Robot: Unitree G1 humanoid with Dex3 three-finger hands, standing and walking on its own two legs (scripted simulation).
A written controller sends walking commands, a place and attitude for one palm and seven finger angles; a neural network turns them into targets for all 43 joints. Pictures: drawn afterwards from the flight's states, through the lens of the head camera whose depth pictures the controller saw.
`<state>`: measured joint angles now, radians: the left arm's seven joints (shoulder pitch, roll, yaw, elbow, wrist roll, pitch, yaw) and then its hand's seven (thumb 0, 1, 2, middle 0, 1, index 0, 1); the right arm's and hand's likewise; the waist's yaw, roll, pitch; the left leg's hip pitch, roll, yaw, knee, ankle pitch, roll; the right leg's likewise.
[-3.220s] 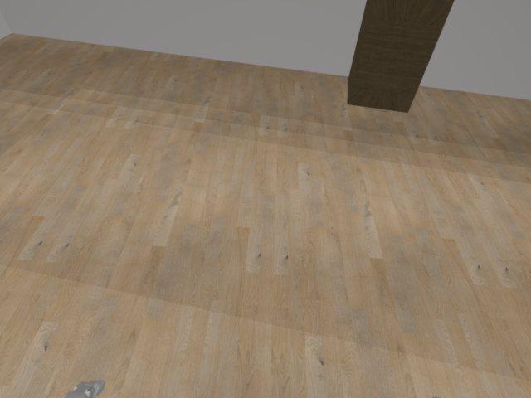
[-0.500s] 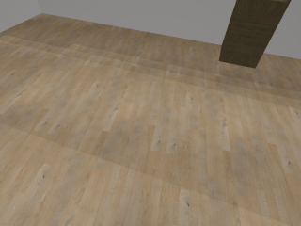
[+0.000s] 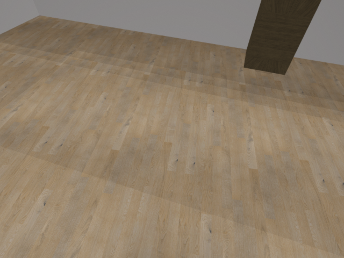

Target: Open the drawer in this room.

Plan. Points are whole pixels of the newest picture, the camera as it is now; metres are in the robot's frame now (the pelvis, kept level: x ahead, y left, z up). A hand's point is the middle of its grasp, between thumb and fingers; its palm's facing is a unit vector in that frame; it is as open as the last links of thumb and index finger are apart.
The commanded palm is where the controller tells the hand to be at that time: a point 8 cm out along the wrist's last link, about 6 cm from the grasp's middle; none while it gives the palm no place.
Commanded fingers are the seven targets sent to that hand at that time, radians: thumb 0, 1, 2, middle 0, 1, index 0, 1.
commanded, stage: turn or walk to find it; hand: left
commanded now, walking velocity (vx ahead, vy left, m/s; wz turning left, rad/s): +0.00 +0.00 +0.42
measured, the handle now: out of the picture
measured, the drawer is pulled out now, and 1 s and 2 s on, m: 0.00 0.00 0.00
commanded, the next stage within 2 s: stand and wait in 0.10 s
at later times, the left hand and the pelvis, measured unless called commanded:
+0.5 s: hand out of the picture +0.05 +0.21 -0.18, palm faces +0.08 -0.97 -0.25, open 7.4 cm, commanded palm none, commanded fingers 0.00 0.90 0.90 -0.20 -0.30 -0.20 -0.30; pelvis +0.01 +0.01 -0.01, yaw +3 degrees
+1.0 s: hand out of the picture +0.02 +0.22 -0.18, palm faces +0.11 -0.96 -0.26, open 7.4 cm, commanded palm none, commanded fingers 0.00 0.90 0.90 -0.20 -0.30 -0.20 -0.30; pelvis +0.01 +0.01 +0.00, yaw +3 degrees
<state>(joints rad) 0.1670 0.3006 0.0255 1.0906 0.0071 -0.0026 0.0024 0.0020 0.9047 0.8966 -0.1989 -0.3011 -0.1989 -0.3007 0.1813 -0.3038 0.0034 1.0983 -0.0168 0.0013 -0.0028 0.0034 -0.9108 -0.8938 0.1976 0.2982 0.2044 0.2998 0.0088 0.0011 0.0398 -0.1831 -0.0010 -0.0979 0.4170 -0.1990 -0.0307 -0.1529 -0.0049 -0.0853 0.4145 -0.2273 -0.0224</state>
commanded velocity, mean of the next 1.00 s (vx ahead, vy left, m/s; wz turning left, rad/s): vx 0.00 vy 0.00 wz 0.13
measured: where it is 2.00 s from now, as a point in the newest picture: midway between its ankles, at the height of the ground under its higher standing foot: outside the picture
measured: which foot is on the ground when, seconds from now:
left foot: down 0.00-1.00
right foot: down 0.00-1.00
